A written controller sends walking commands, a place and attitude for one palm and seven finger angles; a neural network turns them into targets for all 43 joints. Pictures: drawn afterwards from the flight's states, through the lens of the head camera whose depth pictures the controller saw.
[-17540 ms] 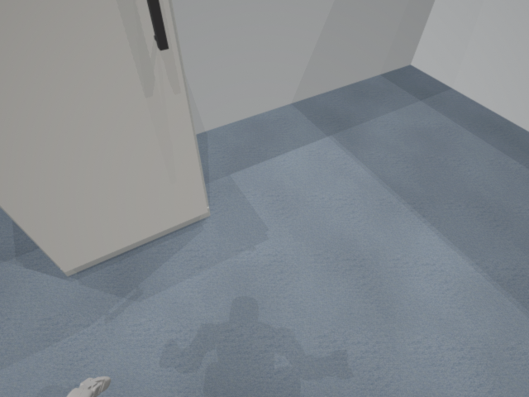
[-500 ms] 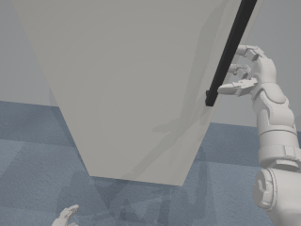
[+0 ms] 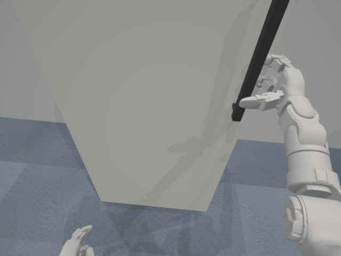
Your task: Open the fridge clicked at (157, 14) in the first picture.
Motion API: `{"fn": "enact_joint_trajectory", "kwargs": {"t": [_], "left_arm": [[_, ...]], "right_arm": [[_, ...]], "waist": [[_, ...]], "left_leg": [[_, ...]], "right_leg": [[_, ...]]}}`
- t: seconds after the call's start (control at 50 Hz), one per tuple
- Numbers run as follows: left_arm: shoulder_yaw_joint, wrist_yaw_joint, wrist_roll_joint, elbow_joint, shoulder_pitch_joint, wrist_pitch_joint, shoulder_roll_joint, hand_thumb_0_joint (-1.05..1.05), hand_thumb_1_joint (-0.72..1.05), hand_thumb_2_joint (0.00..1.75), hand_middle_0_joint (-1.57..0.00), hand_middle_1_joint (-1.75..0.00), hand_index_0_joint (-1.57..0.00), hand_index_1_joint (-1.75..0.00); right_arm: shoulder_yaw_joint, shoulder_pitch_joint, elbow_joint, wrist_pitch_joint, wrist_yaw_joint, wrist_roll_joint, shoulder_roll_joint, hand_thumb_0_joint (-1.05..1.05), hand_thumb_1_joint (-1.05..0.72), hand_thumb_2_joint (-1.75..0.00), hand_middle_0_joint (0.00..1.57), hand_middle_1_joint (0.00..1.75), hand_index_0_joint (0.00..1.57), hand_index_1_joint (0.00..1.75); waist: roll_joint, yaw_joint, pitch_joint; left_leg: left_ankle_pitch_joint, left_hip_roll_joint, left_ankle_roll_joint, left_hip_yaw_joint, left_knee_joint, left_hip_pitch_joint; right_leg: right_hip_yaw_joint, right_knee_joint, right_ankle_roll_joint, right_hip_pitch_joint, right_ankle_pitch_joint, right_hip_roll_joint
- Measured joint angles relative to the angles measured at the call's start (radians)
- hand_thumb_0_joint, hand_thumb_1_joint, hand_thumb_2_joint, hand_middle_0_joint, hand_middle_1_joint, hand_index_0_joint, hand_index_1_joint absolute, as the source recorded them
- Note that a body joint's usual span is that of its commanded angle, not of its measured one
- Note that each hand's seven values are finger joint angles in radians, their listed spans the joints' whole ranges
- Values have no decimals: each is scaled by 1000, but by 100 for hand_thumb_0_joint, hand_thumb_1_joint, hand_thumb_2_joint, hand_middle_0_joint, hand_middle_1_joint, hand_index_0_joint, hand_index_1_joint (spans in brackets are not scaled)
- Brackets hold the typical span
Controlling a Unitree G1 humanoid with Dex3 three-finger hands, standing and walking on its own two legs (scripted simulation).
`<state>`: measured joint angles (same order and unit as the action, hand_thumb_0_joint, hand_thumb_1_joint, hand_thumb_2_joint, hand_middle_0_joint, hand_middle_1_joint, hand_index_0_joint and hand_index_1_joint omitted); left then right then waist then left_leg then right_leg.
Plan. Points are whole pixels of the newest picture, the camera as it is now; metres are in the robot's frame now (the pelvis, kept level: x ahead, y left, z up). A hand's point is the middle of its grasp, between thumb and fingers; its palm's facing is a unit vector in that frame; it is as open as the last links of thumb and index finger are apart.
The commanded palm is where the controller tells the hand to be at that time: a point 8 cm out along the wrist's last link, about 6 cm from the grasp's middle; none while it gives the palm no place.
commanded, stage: slide the fingers in behind the handle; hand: right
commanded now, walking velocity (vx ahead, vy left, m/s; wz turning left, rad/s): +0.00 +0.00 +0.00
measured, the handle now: (256, 54) +0.49 -0.14 +0.27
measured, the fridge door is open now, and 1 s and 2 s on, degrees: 0 0 0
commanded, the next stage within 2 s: grip the handle and tug to test in 1.06 s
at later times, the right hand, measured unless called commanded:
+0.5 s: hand (247, 84) +0.44 -0.13 +0.22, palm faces +0.02 +1.00 +0.02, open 14.0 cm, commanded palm +0.41 -0.17 +0.22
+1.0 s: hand (247, 85) +0.43 -0.13 +0.22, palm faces +0.03 +1.00 +0.02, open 14.0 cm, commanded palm +0.41 -0.17 +0.22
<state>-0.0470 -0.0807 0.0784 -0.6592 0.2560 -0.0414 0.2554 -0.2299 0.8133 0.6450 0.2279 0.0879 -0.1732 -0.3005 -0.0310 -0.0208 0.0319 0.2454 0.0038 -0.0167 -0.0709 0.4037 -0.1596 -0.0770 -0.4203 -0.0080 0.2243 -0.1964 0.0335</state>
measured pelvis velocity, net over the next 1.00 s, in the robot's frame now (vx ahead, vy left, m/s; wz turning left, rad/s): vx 0.00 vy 0.01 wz -0.01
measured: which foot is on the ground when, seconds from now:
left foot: down 0.00-1.00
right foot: down 0.00-1.00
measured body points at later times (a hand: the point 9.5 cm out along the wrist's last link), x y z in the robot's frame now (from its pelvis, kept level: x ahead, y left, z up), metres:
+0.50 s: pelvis +0.00 +0.00 +0.00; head +0.00 +0.02 +0.45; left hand +0.13 +0.25 -0.11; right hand +0.43 -0.18 +0.22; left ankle -0.02 +0.11 -0.74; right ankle +0.02 -0.12 -0.74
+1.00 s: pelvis +0.00 +0.01 +0.00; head -0.01 +0.02 +0.45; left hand +0.14 +0.25 -0.11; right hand +0.43 -0.18 +0.22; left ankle -0.02 +0.11 -0.74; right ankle +0.02 -0.12 -0.74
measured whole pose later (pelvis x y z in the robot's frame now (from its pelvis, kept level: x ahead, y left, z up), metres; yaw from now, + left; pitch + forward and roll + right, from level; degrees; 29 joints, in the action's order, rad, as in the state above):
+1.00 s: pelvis +0.00 +0.01 +0.00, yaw +0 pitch +0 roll +0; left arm -0.04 -0.08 0.07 -0.67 0.25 -0.02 0.25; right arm -0.19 0.79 0.56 0.27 0.03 -0.17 -0.24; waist -0.04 -0.01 0.03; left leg 0.25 0.00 -0.02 -0.08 0.40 -0.14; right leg -0.07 -0.41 0.00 0.20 -0.20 0.04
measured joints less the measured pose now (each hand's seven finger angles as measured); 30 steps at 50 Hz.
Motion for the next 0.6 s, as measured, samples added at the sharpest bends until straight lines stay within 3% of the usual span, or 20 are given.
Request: {"fn": "enact_joint_trajectory", "kwargs": {"t": [0.26, 0.6], "left_arm": [[4, 2, -3, -11, 1, 12, -2, 2, 91, 90, -21, -30, -20, -30], [6, 3, -6, -13, -1, 17, -3, 1, 91, 90, -21, -30, -20, -30]], "right_arm": [[28, -16, -52, 35, -36, 2, 41, -1, 50, -30, 30, 120, 30, 120], [46, -1, -43, 33, -57, 2, 67, -1, 50, -30, 30, 120, 30, 120]], "waist": [[-5, 2, -2], [-7, 4, -3]], "left_leg": [[5, 0, -2, -2, 0, 8], [8, -3, -5, -6, -2, 11]], "right_leg": [[2, 2, 2, -8, -3, 0], [7, 4, 6, -10, -4, 2]]}}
